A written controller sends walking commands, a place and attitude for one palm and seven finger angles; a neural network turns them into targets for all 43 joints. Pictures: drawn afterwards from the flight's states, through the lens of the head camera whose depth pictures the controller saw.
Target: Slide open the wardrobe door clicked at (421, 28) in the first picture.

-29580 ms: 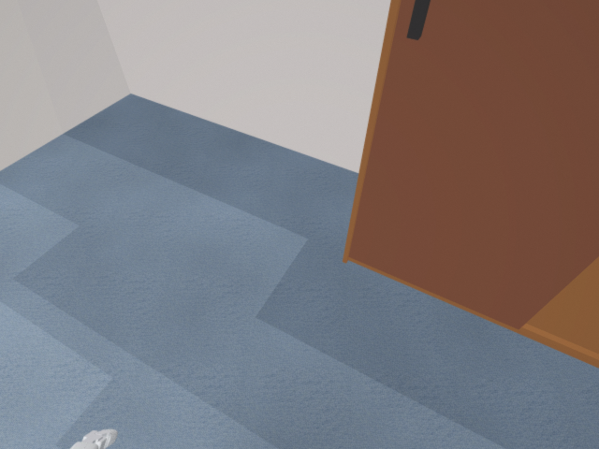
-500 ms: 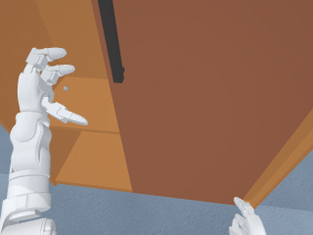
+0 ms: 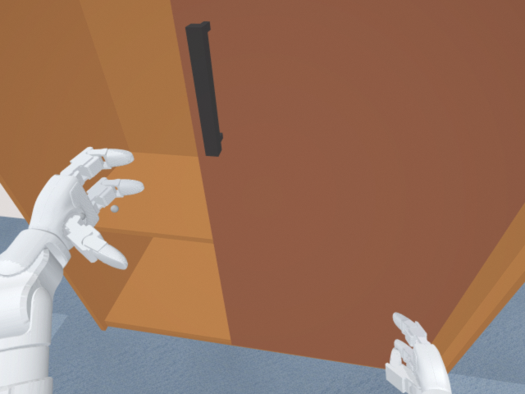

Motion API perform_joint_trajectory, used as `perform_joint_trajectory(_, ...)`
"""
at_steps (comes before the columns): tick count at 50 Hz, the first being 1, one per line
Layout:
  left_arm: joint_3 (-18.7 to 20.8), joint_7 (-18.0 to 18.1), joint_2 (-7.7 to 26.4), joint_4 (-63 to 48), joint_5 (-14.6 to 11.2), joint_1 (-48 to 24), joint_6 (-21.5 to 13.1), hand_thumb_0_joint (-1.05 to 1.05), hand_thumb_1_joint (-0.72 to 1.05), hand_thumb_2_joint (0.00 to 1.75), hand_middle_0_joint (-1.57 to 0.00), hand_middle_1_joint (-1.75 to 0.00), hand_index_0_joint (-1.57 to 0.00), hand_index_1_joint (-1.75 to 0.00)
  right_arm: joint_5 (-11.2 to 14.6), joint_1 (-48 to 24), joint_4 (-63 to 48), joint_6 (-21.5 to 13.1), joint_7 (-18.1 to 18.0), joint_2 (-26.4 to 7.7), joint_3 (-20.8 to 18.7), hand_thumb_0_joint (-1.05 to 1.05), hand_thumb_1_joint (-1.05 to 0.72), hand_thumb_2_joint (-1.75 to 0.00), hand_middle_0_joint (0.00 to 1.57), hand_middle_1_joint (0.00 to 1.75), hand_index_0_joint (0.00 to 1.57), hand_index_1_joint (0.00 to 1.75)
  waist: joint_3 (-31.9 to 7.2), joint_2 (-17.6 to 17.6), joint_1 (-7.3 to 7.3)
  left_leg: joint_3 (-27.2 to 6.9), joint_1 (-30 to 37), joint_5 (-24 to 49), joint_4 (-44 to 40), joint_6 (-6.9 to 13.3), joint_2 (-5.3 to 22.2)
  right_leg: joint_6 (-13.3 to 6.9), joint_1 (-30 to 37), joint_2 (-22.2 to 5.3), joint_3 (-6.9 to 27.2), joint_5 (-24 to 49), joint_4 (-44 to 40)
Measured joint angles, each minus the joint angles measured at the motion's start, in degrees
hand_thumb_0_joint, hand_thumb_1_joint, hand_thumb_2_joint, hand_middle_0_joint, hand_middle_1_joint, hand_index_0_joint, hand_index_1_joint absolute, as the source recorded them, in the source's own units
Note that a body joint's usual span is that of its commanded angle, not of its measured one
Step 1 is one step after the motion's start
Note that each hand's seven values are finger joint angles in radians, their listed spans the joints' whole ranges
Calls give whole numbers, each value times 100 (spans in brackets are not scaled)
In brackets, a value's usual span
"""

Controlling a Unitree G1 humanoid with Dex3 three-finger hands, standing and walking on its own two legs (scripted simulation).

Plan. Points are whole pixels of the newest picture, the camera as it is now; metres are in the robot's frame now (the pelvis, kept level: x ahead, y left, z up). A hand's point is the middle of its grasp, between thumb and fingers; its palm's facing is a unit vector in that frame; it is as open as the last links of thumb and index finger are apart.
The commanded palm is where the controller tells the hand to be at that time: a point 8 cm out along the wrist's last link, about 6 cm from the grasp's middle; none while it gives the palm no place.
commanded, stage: draw the hand back to the body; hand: left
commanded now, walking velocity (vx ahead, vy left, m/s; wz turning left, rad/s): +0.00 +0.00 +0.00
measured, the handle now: (209, 92) +0.50 +0.16 +0.27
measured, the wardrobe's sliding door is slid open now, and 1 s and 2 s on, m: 0.54 0.54 0.54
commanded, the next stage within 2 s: step back with the hand held close in 1.12 s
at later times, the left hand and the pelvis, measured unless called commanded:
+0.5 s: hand (81, 242) +0.23 +0.27 +0.18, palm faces +0.44 -0.85 -0.29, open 11.3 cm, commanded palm +0.18 +0.30 +0.18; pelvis +0.00 +0.01 +0.01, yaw -2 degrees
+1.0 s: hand (61, 265) +0.20 +0.28 +0.17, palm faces +0.49 -0.81 -0.32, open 7.6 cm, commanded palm +0.15 +0.31 +0.17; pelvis +0.01 +0.02 +0.01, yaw -1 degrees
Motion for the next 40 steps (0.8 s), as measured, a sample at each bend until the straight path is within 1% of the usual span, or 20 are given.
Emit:
perform_joint_trajectory(3,-12,-6,-24,-225,-10,217,-61,-1,-52,21,-25,-113,-25,-113,-32,-35,17,-53,-39,31,21,2,-90,-90,20,30,20,30,48,-21,28,-25,43,15,4,-6,8,-6,64,9,-24,23,-26)
perform_joint_trajectory(4,-70,211,-15,-376,167,324,-225,-1,-51,22,-25,-112,-25,-112,-111,-50,37,-98,-21,55,6,2,-90,-90,20,30,20,30,74,-21,26,-32,53,22,1,-9,18,-7,89,21,-30,42,-59)
perform_joint_trajectory(6,-154,888,-50,-638,498,574,-788,-1,-47,24,-25,-110,-25,-109,-263,-100,105,-205,26,114,-26,2,-90,-90,20,30,20,30,152,-25,1,-36,45,60,-38,-19,42,-6,105,48,-32,116,-156)
perform_joint_trajectory(7,-169,1200,-95,-734,628,687,-1053,-1,-44,25,-25,-109,-25,-108,-310,-118,139,-229,48,145,-44,2,-90,-90,20,30,20,30,207,-36,-8,-33,45,92,-75,-22,50,-6,109,57,-29,159,-208)
perform_joint_trajectory(9,-177,1690,-199,-879,837,897,-1480,-1,-39,27,-25,-106,-24,-105,-375,-123,210,-227,76,197,-74,2,-90,-90,20,30,20,30,315,-63,-4,-14,54,161,-164,-20,58,-6,113,67,-11,241,-305)
perform_joint_trajectory(12,-227,2166,-345,-1025,1074,1197,-1920,-1,-30,32,-24,-100,-24,-100,-450,-50,347,-196,88,238,-121,2,-90,-90,20,30,20,30,443,-76,23,30,109,234,-286,-4,43,4,139,54,30,313,-396)
perform_joint_trajectory(15,-299,2416,-424,-1131,1223,1506,-2173,-1,-20,37,-24,-94,-24,-94,-503,68,515,-150,84,257,-162,2,-90,-90,20,30,20,30,492,-56,30,70,194,260,-377,20,18,29,203,30,68,339,-466)
perform_joint_trajectory(18,-319,2528,-416,-1192,1303,1779,-2349,-1,-10,41,-24,-88,-23,-88,-532,168,665,-99,73,278,-198,2,-90,-90,20,30,20,30,501,-38,-1,101,287,259,-442,43,-5,54,285,8,96,344,-527)
perform_joint_trajectory(21,-291,2572,-381,-1236,1350,1983,-2452,-1,0,47,-24,-82,-23,-82,-542,232,741,-57,66,292,-238,2,-90,-90,20,30,20,30,509,-38,-32,136,370,250,-490,59,-17,71,355,-5,129,346,-573)
perform_joint_trajectory(29,-211,2567,-350,-1454,1399,2561,-2560,0,29,60,-23,-65,-22,-65,-560,231,659,-24,96,258,-350,2,-90,-90,20,30,20,30,472,-42,-93,229,482,208,-556,92,-41,112,431,-30,220,332,-628)
perform_joint_trajectory(35,-186,2550,-349,-1693,1417,3002,-2539,0,51,71,-22,-53,-22,-52,-570,159,520,-17,109,238,-402,2,-90,-90,20,30,20,30,424,-67,-55,237,493,160,-536,102,-47,127,458,-36,227,307,-646)
perform_joint_trajectory(40,-151,2577,-351,-1833,1434,3258,-2454,1,68,79,-22,-42,-21,-42,-578,108,437,-19,105,243,-405,2,-90,-90,20,30,20,30,405,-83,15,204,490,135,-512,104,-54,130,485,-43,195,289,-658)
